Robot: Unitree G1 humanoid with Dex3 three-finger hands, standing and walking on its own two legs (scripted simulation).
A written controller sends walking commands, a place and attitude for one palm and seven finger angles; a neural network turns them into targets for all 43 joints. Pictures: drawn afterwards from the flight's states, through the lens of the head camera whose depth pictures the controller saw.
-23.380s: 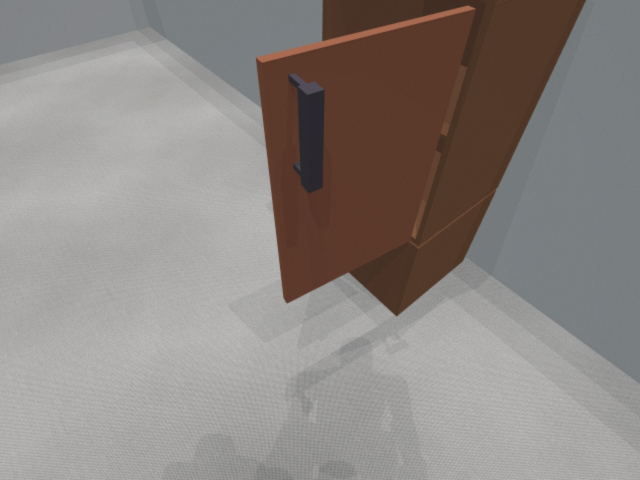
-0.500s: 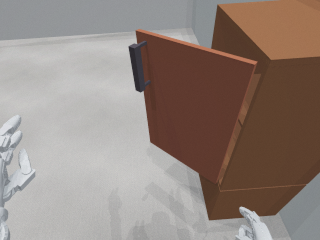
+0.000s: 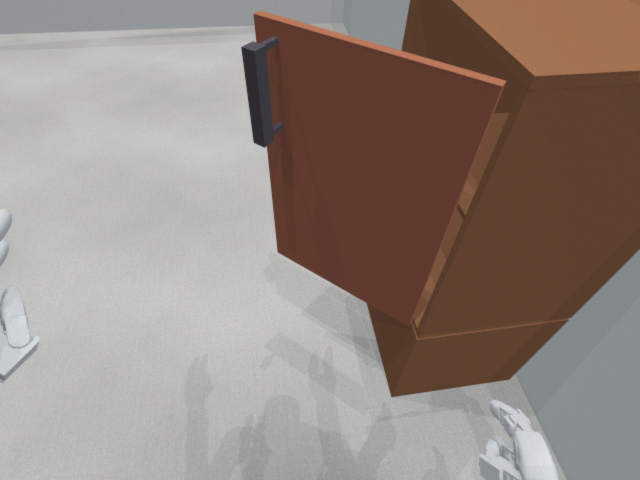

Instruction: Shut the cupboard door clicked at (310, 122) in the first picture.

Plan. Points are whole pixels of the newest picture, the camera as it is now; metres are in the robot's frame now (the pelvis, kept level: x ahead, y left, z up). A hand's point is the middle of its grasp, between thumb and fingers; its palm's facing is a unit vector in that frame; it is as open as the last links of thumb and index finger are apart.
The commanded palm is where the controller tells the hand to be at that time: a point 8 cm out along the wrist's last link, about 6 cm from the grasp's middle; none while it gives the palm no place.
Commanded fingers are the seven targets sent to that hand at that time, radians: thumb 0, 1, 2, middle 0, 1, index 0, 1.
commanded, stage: step back with the hand held close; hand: left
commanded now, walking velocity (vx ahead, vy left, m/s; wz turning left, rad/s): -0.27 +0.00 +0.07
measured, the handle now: (267, 93) +0.67 +0.14 +0.14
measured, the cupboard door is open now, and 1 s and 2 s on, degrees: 47 47 47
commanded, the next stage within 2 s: stop stepping back and stand still in 0.76 s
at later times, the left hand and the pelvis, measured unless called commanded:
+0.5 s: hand out of the picture +0.12 +0.27 +0.16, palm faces +0.41 -0.78 -0.47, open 7.4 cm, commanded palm +0.04 +0.31 +0.18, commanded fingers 0.00 0.90 0.90 -0.20 -0.30 -0.20 -0.30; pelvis -0.08 +0.00 -0.01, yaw +3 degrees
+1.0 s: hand out of the picture +0.01 +0.27 +0.16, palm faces +0.32 -0.80 -0.50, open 7.4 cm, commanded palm -0.05 +0.30 +0.18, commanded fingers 0.00 0.90 0.90 -0.20 -0.30 -0.20 -0.30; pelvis -0.19 +0.00 +0.01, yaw +0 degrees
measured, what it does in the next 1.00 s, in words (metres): walks backwards: right foot, then left foot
